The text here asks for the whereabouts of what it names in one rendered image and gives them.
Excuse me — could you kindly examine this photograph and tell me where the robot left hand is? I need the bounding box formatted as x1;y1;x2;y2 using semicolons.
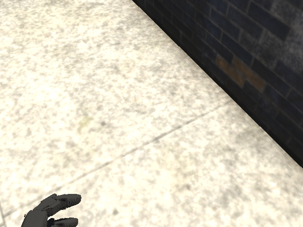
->
21;193;81;227

